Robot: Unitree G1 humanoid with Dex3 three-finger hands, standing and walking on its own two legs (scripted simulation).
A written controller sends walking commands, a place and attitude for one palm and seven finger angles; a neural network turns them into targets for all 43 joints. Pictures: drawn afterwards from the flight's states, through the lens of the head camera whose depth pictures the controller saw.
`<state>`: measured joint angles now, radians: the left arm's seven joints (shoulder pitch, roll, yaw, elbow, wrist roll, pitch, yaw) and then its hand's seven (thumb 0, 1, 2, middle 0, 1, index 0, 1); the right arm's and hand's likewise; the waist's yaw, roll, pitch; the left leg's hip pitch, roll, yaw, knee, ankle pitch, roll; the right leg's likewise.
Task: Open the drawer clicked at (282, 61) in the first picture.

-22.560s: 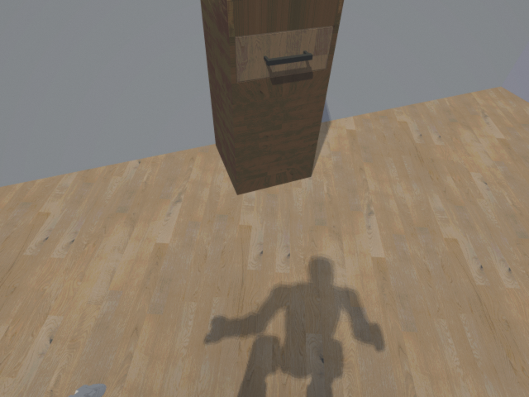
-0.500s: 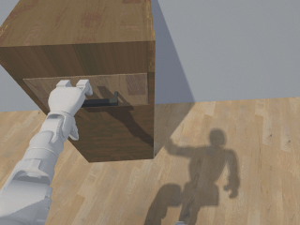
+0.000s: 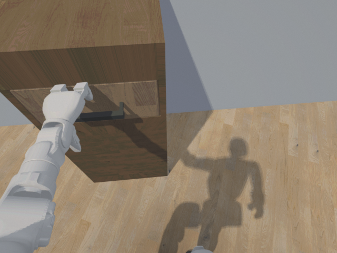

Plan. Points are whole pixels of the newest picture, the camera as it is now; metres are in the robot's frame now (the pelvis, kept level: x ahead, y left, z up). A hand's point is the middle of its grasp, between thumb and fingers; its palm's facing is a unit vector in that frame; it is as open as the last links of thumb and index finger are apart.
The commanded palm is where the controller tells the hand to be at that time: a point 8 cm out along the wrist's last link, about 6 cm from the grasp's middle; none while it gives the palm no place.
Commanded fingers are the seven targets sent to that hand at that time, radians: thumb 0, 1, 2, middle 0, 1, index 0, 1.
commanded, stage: lift the fingers back up to retry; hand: left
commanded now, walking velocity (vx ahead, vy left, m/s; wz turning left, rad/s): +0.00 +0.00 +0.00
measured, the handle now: (93, 111) +0.50 +0.23 -0.03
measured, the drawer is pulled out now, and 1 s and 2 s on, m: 0.00 0.00 0.00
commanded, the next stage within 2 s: re-aim the fingers above the handle in 0.38 s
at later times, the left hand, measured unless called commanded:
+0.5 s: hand (70, 118) +0.44 +0.26 +0.02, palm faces -0.05 -0.03 -1.00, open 13.8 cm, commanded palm +0.42 +0.25 +0.09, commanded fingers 0.00 -0.50 0.30 -0.30 -1.20 -0.30 -1.20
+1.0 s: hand (74, 118) +0.45 +0.25 +0.02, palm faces -0.07 -0.02 -1.00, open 13.9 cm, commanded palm +0.43 +0.25 +0.09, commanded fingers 0.00 -0.50 0.30 -0.30 -1.20 -0.30 -1.20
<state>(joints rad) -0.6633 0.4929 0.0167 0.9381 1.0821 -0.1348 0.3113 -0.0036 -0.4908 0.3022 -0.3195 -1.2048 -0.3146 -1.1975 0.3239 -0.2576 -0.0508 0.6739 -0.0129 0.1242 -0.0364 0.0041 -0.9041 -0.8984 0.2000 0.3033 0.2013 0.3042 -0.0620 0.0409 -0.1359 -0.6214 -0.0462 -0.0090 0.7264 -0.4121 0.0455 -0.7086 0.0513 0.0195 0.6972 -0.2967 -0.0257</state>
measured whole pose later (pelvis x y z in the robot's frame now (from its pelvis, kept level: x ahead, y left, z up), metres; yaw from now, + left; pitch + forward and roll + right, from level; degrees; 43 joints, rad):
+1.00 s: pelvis +0.00 +0.01 +0.00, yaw +1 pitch +18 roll -1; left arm -0.72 0.47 -0.05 0.99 1.07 -0.08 0.31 0.00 -0.49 0.30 -0.32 -1.21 -0.31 -1.20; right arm 0.32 -0.25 -0.06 0.69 -0.01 0.11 -0.03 0.00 -0.90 -0.90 0.20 0.30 0.20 0.30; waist -0.06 0.05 -0.13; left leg -0.63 -0.06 -0.02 0.73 -0.41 0.05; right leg -0.70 0.04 0.01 0.69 -0.30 -0.02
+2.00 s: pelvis +0.00 +0.00 +0.00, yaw +1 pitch +16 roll -1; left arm -0.66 0.41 -0.09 0.93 1.06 -0.06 0.30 -0.01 -0.49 0.30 -0.32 -1.20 -0.31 -1.20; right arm 0.30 -0.25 -0.06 0.69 0.00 0.11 -0.03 0.00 -0.90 -0.90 0.20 0.30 0.20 0.30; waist -0.04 0.05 -0.13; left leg -0.58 -0.06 -0.03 0.71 -0.40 0.05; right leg -0.66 0.04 0.00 0.68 -0.30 -0.02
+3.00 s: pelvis -0.01 +0.01 -0.01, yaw +2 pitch +19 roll -1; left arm -0.65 0.46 -0.05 0.90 1.10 -0.18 0.36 -0.01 -0.49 0.30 -0.33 -1.23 -0.31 -1.20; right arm 0.31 -0.25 -0.08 0.71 -0.02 0.08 -0.04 0.00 -0.90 -0.90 0.20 0.30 0.20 0.30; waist -0.03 0.04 -0.15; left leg -0.71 -0.06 -0.04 0.83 -0.44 0.05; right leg -0.77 0.03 -0.02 0.78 -0.33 -0.02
